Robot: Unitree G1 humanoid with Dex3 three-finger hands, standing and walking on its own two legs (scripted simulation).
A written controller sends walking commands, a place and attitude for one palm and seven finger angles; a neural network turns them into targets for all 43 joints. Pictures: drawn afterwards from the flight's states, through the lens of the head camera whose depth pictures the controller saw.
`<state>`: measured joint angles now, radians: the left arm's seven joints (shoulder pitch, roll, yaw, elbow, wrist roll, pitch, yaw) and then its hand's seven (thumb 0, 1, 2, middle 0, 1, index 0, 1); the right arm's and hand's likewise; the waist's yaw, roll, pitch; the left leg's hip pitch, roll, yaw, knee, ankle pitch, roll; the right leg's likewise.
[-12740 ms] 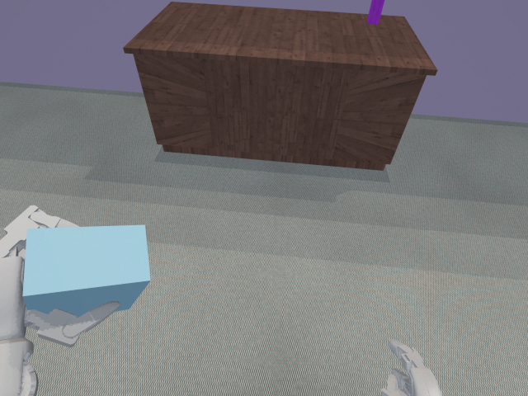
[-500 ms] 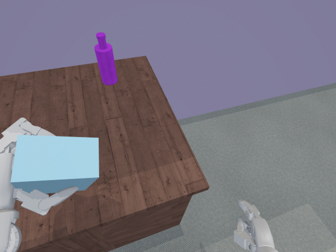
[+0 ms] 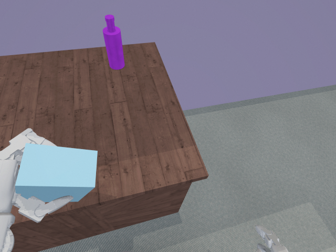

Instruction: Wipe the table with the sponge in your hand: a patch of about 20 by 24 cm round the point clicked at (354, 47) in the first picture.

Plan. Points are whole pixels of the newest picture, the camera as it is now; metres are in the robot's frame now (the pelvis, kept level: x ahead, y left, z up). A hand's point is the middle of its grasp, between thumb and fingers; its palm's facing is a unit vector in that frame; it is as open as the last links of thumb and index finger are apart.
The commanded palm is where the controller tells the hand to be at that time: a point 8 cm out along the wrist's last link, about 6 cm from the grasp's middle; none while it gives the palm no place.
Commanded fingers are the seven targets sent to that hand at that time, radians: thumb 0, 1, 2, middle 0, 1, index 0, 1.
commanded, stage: come to a stop and stand still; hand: left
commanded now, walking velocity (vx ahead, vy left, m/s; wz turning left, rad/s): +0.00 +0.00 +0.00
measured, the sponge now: (66, 177) +0.23 +0.22 +0.09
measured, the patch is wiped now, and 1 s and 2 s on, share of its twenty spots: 0.00 0.00 0.00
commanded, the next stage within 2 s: look again from close up in 0.62 s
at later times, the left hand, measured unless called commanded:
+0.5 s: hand (1, 164) +0.22 +0.30 +0.15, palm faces +0.36 -0.88 -0.32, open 10.7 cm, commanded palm +0.15 +0.33 +0.18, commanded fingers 0.00 0.10 1.30 -1.20 -1.60 -1.20 -1.60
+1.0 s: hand out of the picture +0.20 +0.29 +0.16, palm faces +0.30 -0.88 -0.38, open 10.7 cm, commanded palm +0.14 +0.33 +0.18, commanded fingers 0.00 0.10 1.30 -1.20 -1.60 -1.20 -1.60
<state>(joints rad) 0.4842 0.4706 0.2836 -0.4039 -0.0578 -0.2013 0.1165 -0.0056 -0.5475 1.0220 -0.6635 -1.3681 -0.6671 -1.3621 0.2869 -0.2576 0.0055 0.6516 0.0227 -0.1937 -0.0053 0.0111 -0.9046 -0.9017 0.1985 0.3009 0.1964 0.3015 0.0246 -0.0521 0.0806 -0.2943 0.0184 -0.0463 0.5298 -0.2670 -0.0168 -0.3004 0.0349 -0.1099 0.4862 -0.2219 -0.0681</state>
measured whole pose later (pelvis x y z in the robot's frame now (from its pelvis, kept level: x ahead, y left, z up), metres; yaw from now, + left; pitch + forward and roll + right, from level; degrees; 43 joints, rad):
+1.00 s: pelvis -0.02 +0.05 +0.00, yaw +0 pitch +0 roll -1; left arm 0.46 0.42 0.33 -0.48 -0.09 -0.21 0.09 0.00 -0.55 1.02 -0.67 -1.36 -0.67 -1.35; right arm 0.19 -0.19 0.02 0.60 0.03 -0.17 0.00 0.01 -0.90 -0.90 0.20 0.30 0.20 0.30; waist 0.00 -0.04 0.05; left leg -0.26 -0.05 -0.02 0.47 -0.21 0.04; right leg -0.26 -0.03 -0.09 0.42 -0.16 0.00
